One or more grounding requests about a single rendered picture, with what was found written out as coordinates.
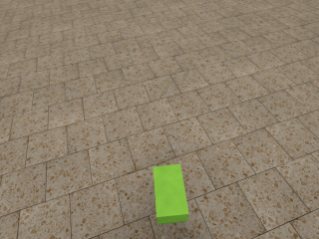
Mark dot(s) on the carton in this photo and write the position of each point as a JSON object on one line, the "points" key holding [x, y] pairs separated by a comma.
{"points": [[171, 203]]}

